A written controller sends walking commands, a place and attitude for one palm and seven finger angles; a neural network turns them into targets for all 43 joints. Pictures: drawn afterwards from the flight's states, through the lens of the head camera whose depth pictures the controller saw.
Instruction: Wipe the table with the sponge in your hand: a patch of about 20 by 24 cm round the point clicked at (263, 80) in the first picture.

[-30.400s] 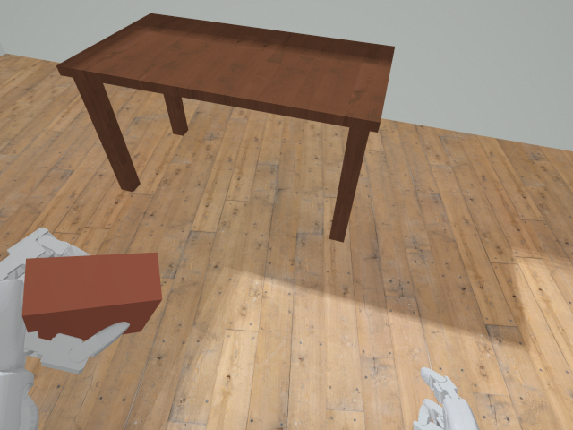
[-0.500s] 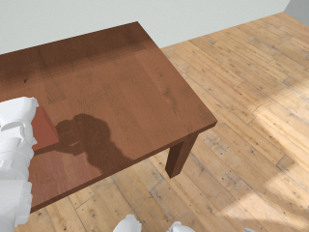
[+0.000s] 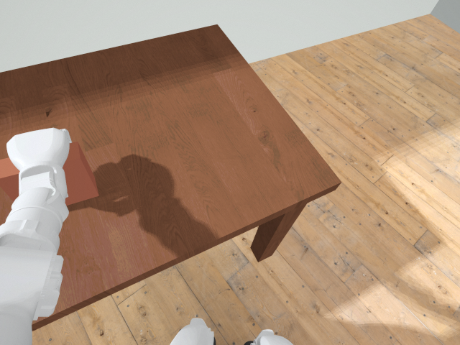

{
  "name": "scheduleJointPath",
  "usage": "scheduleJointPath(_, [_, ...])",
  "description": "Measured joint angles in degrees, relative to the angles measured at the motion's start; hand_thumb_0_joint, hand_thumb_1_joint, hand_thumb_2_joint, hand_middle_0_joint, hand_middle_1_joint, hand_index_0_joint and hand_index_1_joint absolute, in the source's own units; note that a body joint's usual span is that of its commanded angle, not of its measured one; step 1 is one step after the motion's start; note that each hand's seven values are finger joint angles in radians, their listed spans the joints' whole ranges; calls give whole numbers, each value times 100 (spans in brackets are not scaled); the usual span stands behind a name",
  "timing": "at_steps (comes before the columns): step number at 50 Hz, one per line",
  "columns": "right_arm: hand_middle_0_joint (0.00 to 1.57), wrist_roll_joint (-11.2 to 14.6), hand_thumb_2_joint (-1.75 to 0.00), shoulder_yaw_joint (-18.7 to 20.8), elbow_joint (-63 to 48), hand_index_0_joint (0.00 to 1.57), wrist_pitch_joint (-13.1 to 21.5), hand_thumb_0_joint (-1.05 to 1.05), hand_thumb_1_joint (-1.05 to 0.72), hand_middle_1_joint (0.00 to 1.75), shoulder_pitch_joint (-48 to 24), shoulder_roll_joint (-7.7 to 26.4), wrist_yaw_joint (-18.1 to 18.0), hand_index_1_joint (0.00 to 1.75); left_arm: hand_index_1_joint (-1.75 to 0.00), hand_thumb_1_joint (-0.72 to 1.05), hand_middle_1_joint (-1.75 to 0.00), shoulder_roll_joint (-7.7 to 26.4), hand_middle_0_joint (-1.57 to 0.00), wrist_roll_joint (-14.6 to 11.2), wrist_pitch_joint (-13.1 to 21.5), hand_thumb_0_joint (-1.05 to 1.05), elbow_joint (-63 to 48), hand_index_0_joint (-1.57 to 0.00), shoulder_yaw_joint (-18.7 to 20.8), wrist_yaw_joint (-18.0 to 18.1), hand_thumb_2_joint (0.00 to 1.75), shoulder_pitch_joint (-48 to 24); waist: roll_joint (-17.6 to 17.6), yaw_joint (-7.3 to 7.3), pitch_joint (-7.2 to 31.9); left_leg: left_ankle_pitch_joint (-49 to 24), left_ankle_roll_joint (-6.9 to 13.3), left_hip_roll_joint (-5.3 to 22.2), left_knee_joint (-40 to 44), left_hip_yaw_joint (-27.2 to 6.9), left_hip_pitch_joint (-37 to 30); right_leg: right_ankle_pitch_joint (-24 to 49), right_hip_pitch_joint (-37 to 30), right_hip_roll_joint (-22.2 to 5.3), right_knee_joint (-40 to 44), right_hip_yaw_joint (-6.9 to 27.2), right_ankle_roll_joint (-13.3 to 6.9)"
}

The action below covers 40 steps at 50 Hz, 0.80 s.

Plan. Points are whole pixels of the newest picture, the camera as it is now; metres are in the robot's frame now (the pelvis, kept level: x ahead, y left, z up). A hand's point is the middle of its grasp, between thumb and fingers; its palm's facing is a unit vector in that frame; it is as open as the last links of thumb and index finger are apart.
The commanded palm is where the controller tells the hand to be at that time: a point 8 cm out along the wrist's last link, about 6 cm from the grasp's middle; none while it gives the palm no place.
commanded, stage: slide across to the middle lane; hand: left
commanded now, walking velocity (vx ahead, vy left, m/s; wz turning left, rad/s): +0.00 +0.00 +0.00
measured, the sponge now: (56, 185) +0.40 +0.35 -0.03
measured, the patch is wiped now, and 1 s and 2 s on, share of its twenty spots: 0.55 0.60 0.75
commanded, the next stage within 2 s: wipe back along the middle lane in 0.52 s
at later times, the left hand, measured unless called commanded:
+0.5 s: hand (85, 152) +0.46 +0.29 +0.01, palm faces -0.14 +0.02 -0.99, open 9.8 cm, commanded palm +0.45 +0.24 +0.05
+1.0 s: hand (93, 159) +0.44 +0.27 +0.00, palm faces -0.10 +0.01 -0.99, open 9.7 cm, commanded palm +0.41 +0.23 +0.04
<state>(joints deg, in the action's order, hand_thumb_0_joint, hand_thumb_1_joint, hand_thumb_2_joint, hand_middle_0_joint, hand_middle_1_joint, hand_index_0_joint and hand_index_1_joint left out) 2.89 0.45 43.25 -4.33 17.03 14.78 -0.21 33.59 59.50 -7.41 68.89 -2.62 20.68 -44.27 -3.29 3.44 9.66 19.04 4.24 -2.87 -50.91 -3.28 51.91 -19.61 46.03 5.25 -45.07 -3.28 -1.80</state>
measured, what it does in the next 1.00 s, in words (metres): stands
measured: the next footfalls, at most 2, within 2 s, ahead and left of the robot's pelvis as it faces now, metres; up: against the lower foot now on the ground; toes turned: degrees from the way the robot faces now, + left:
none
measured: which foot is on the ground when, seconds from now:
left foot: down 0.00-1.00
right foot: down 0.00-1.00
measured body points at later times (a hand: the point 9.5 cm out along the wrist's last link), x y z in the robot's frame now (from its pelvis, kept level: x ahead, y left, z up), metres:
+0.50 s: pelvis +0.03 +0.01 +0.01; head +0.11 +0.02 +0.46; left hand +0.46 +0.29 +0.06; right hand +0.11 -0.25 -0.12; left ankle +0.04 +0.06 -0.69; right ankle +0.01 -0.11 -0.69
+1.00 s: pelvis +0.04 +0.00 +0.02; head +0.11 +0.01 +0.47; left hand +0.44 +0.27 +0.06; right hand +0.12 -0.26 -0.11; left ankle +0.04 +0.06 -0.69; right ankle +0.01 -0.11 -0.69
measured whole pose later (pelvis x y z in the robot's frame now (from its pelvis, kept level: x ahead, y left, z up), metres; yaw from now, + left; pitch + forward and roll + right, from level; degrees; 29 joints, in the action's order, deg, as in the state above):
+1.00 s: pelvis +0.04 +0.00 +0.02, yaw -1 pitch +17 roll -4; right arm 3.4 1.9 43.7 -10.0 13.4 14.5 2.6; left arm 21.2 56.5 -17.0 62.1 -8.1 25.9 -36.8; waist -2.6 1.7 10.9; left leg 20.0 4.5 -2.6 -42.9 -1.7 39.7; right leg -19.5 34.1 5.4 -36.5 -0.7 -1.8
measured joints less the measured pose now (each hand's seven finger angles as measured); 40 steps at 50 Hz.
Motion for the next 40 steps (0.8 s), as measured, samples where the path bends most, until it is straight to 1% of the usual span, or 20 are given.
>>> scheduleJointPath(6, [20,-41,-89,24,174,20,73,0,-91,30,-88,-44,32,30,-141,-58,-137,-280,-81,-147,-327,2,139,-81,-355,79,118,-212,31,-22,-6,-28,28,-94,155,-48,-180,-16,-202,-86,144,-39,34])
scheduleJointPath(10, [20,-58,-89,41,188,20,47,0,-91,30,-184,-58,66,30,-143,-58,-139,-437,-80,-217,-441,1,117,-80,-467,67,118,-286,32,-47,2,-10,43,-113,222,-53,-289,-31,-324,-103,229,-35,46])
scheduleJointPath(16, [20,-77,-89,81,134,20,-82,0,-91,30,-305,-90,141,30,-144,-56,-140,-699,-79,-234,-533,1,1,-78,-537,39,117,-271,42,-79,20,36,48,-100,325,-31,-475,-44,-517,-90,370,6,51])
scheduleJointPath(21, [20,-80,-89,95,92,20,-225,0,-91,30,-367,-114,198,30,-144,-55,-141,-917,-78,-163,-660,1,-50,-77,-548,152,117,-186,42,-91,40,73,46,-83,412,-5,-626,-56,-663,-74,472,47,47])
scheduleJointPath(25, [20,-92,-89,109,105,20,-290,0,-91,30,-410,-126,234,30,-145,-54,-141,-1043,-77,-199,-817,0,16,-77,-597,249,116,-196,31,-95,36,88,36,-77,460,0,-692,-68,-724,-68,516,59,36])
scheduleJointPath(28, [20,-96,-89,113,133,20,-326,0,-91,30,-429,-131,250,30,-145,-54,-141,-1098,-77,-253,-852,0,8,-77,-534,279,116,-167,23,-107,39,94,27,-57,499,10,-735,-61,-763,-50,562,77,23])
scheduleJointPath(32, [20,-81,-89,91,132,20,-403,0,-91,30,-432,-128,254,30,-145,-53,-141,-1071,-77,-199,-833,0,-32,-76,-403,285,115,-26,27,-89,57,106,15,-12,561,50,-819,-39,-832,-10,634,128,5])
scheduleJointPath(36, [20,-48,-89,92,97,20,-435,0,-91,30,-382,-103,250,30,-145,-52,-141,-1019,-76,-187,-819,0,-101,-75,-358,298,114,118,38,-63,59,111,6,21,618,78,-901,-22,-904,19,697,166,-11])
scheduleJointPath(40, [20,-21,-89,121,71,20,-465,0,-91,30,-311,-61,256,30,-146,-50,-142,-1012,-75,-225,-805,-1,-280,-74,-373,347,113,321,48,-76,70,112,2,39,673,105,-985,-8,-979,34,753,200,-18])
